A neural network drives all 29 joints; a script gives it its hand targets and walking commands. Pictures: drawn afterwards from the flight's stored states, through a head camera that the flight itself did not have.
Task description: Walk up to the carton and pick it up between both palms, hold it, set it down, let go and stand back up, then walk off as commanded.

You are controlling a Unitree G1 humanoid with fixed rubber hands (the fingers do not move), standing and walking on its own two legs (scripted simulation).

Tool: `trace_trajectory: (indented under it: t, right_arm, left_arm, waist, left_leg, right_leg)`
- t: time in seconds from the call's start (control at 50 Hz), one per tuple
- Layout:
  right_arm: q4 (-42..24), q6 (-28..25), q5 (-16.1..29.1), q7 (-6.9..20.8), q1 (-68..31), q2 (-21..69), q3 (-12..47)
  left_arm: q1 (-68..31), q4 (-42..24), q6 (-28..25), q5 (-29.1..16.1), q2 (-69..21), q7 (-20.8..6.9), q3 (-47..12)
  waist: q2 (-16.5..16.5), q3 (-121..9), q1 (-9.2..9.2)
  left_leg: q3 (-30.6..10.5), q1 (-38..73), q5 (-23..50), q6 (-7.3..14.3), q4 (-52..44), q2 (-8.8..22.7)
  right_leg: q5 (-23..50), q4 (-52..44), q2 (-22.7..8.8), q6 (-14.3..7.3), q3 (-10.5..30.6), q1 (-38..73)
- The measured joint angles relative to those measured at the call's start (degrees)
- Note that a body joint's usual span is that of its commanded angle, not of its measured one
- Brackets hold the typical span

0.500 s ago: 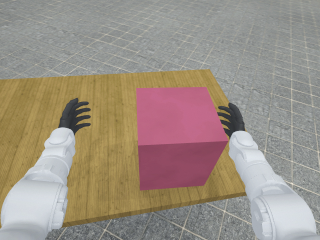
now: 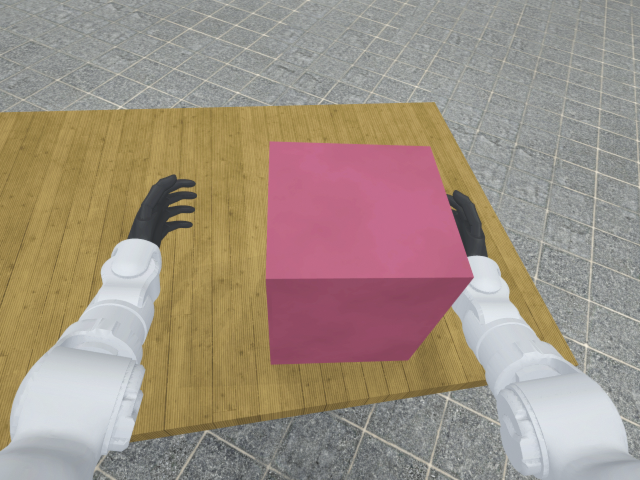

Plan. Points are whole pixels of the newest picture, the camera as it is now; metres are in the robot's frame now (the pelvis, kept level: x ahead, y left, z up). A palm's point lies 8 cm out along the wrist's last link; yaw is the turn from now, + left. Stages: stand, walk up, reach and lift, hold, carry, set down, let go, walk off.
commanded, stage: reach and lift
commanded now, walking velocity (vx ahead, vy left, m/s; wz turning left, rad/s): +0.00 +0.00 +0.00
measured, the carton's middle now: (345, 261) +0.42 -0.04 +0.01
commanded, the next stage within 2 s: none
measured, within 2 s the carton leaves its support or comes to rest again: neither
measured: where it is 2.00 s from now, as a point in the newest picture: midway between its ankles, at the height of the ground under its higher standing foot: outside the picture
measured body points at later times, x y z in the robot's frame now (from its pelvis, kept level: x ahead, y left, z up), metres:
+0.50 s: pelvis +0.00 +0.00 +0.00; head +0.08 +0.04 +0.44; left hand +0.44 +0.15 +0.03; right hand +0.42 -0.16 +0.04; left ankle +0.02 +0.08 -0.72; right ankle -0.03 -0.13 -0.72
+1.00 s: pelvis +0.00 +0.00 +0.00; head +0.08 +0.04 +0.44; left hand +0.44 +0.15 +0.03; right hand +0.41 -0.16 +0.04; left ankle +0.02 +0.08 -0.72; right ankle -0.03 -0.13 -0.72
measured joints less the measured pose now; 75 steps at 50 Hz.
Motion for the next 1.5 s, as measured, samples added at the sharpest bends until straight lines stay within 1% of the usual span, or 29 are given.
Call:
trace_trajectory:
  t: [0.14,0.26,0.32,0.38,0.42,0.46,0.5,0.54,0.6,0.68,0.8,0.94,1.38,1.5]
  right_arm:
    - [0.53,-0.33,0.02,-0.22,0.02,0.69,-0.55]
    - [0.56,-0.34,0.03,-0.08,-0.09,2.81,-3.52]
    - [0.55,-0.38,-1.12,0.2,-0.35,4.78,-5.76]
    - [0.55,-0.48,-5.35,0.1,-1.22,6.84,-9.78]
    - [0.55,-0.52,-9.19,-0.19,-1.64,8.11,-13.45]
    - [0.54,-0.89,-13.5,0.08,-1.65,8.78,-16.81]
    - [0.53,-1.53,-17.25,0.38,-1.49,9.45,-19.92]
    - [0.5,-2.99,-19.39,0.3,-1.0,10.01,-21.54]
    - [0.52,-4.79,-21.21,0.02,-0.62,10.79,-23.34]
    - [0.53,-6.45,-22.44,-0.09,-0.19,11.36,-24.71]
    - [0.55,-7.14,-23.2,-0.06,-0.03,11.7,-25.59]
    - [0.55,-7.39,-23.26,-0.06,0.11,11.86,-25.68]
    - [0.55,-7.56,-23.26,-0.28,0.16,11.96,-25.58]
    - [0.53,-7.97,-23.27,-0.88,0.36,11.99,-24.9]
  left_arm:
    - [0.0,0.02,0.0,2.96,-3.07,-0.22,0.23]
    - [0.0,0.02,-0.17,6.0,-6.0,-0.21,2.11]
    - [0.0,-0.01,-0.56,8.59,-7.6,-0.21,4.13]
    - [0.0,-0.01,-0.61,12.74,-9.9,-0.23,7.51]
    - [0.0,0.41,-0.62,14.97,-10.74,0.75,11.49]
    - [0.0,0.42,-0.88,18.17,-10.89,0.68,14.6]
    - [-0.01,0.41,-1.3,20.43,-11.06,0.64,16.3]
    - [0.0,0.49,-1.7,21.58,-11.16,0.65,17.26]
    - [0.0,0.96,-2.57,23.12,-11.4,0.65,19.44]
    - [0.0,1.4,-3.52,23.19,-11.42,0.7,19.62]
    - [-0.01,1.97,-4.28,23.59,-11.55,0.77,20.66]
    - [-0.01,2.77,-5.22,23.44,-11.62,0.77,21.39]
    - [-0.01,3.06,-5.44,22.56,-11.78,1.02,21.39]
    - [-0.01,3.11,-5.56,22.29,-12.03,1.76,21.4]
  waist:
    - [0.0,0.0,0.0]
    - [0.0,0.0,0.0]
    - [0.0,0.0,0.0]
    - [0.0,0.0,0.0]
    - [0.0,0.0,0.0]
    - [0.0,0.0,0.0]
    - [0.0,0.0,0.0]
    - [0.0,0.0,0.0]
    - [0.0,0.22,0.0]
    - [0.0,0.23,0.0]
    - [0.0,0.3,0.0]
    - [0.0,0.33,0.0]
    - [0.0,0.37,0.0]
    - [0.0,0.37,0.0]
  left_leg:
    - [-0.07,-0.03,-0.03,0.37,0.07,0.0]
    - [-0.07,-0.08,-0.03,0.62,0.17,0.0]
    - [-0.07,-0.08,-0.03,0.65,0.17,0.0]
    - [-0.07,-0.08,-0.04,0.69,0.17,0.0]
    - [-0.07,-0.07,-0.04,0.71,0.12,0.0]
    - [-0.07,-0.06,-0.03,0.7,0.01,0.0]
    - [-0.07,-0.04,0.03,0.65,-0.14,0.0]
    - [-0.07,-0.01,0.24,0.57,-0.5,0.0]
    - [-0.07,0.27,0.6,0.54,-1.11,0.0]
    - [-0.07,0.35,0.91,0.45,-1.6,0.0]
    - [-0.07,0.52,1.07,0.48,-2.03,0.0]
    - [-0.07,0.69,1.07,0.48,-2.3,0.0]
    - [-0.07,0.73,1.08,0.43,-2.37,0.0]
    - [-0.07,0.8,1.28,0.26,-2.67,0.0]
  right_leg:
    - [0.17,0.0,0.03,0.0,-0.04,0.0]
    - [0.22,0.0,0.04,0.0,-0.05,0.0]
    - [0.23,0.0,0.04,0.0,-0.05,0.0]
    - [0.22,0.0,0.04,0.0,-0.05,0.0]
    - [0.22,-0.05,0.05,0.0,-0.05,0.0]
    - [0.25,-0.13,0.05,0.0,-0.05,0.0]
    - [0.32,-0.26,0.05,0.0,-0.05,0.0]
    - [0.53,-0.62,0.06,0.0,-0.05,0.02]
    - [0.9,-1.23,0.08,0.0,-0.05,0.3]
    - [1.2,-1.69,0.09,0.0,-0.05,0.35]
    - [1.37,-2.12,0.11,0.0,-0.05,0.52]
    - [1.38,-2.37,0.12,0.0,-0.05,0.66]
    - [1.39,-2.46,0.12,0.0,-0.05,0.7]
    - [1.6,-2.79,0.12,0.0,-0.05,0.78]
